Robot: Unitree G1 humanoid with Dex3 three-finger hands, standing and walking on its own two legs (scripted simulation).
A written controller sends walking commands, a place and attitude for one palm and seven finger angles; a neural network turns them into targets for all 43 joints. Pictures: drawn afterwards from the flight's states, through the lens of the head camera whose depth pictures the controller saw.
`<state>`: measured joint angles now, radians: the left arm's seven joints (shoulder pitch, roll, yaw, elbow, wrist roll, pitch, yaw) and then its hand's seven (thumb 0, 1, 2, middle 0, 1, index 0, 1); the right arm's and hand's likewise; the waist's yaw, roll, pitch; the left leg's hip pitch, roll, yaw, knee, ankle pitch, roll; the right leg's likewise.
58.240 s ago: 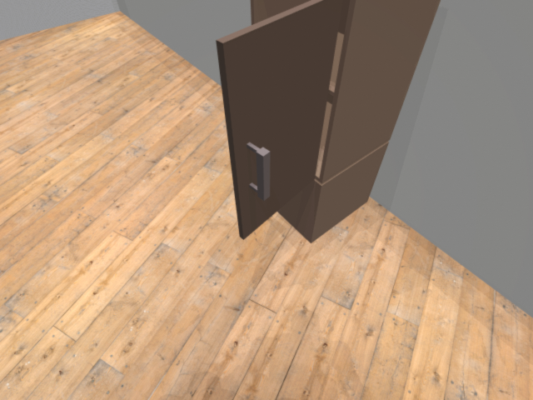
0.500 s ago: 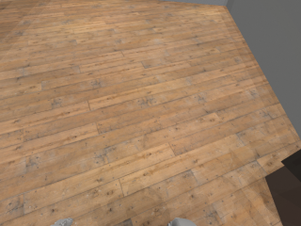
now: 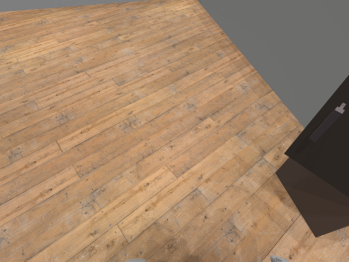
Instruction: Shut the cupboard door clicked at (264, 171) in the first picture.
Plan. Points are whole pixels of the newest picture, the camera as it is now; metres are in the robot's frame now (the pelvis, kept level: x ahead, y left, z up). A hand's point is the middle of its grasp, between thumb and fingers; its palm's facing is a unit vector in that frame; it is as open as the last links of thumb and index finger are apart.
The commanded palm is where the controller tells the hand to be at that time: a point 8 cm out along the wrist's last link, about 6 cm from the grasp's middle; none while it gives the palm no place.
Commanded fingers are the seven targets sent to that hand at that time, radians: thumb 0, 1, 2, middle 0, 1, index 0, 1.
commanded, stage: turn to face it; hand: left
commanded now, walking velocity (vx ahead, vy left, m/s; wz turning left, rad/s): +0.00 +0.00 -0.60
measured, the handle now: (327, 122) +0.58 -0.48 -0.06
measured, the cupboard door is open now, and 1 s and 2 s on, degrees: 29 29 29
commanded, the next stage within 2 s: take the last steps up to it in 1.06 s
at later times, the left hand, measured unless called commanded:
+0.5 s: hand (124, 249) +0.17 +0.14 -0.15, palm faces -0.29 -0.92 -0.28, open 7.4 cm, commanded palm none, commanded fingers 0.00 0.90 0.90 -0.20 -0.30 -0.20 -0.30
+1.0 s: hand (137, 228) +0.22 +0.12 -0.16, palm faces -0.51 -0.84 -0.21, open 7.4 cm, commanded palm none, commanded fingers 0.00 0.90 0.90 -0.20 -0.30 -0.20 -0.30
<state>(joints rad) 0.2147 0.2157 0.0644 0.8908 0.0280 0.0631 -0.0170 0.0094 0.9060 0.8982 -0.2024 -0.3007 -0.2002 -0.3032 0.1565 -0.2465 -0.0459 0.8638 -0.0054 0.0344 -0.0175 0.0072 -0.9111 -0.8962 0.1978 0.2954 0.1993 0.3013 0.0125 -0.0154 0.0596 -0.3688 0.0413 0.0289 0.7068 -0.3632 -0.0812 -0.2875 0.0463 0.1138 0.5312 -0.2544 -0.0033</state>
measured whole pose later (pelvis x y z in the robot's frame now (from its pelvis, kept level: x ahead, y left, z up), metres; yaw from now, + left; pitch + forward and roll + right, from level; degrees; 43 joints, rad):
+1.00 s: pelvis +0.03 -0.01 +0.01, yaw -32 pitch +0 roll -2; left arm 0.14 0.26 0.08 0.90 0.02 0.09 -0.04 0.01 0.91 0.90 -0.20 -0.30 -0.19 -0.30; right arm 0.24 -0.20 -0.01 0.91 -0.03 0.01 -0.03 0.01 -0.91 -0.90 0.20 0.30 0.20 0.30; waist -0.01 0.00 0.08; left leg -0.24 0.11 0.11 0.49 -0.26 -0.01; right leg -0.39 0.00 -0.02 0.89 -0.47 0.05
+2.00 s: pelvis +0.11 -0.23 +0.00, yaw -43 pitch +1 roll -1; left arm 0.14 0.16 0.05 1.01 0.02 -0.03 0.00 0.00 0.92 0.90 -0.20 -0.30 -0.20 -0.30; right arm 0.32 -0.20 -0.05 1.07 -0.02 0.00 -0.02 0.01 -0.91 -0.90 0.20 0.30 0.20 0.30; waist -0.06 0.03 0.09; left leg -0.41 0.12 0.06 1.12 -0.46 -0.02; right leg -0.31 -0.01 -0.12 0.52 -0.23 -0.03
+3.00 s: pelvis +0.15 -0.21 +0.00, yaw -45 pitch -1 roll -1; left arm 0.27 0.21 0.00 0.89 0.03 0.03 0.03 0.01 0.91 0.90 -0.20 -0.30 -0.20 -0.30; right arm 0.28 -0.19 0.00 0.93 -0.02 0.02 0.00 0.01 -0.93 -0.90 0.20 0.30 0.20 0.30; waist -0.02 0.01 0.00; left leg -0.30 -0.05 0.06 0.52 -0.21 0.09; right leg -0.25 -0.04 0.00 0.53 -0.28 0.01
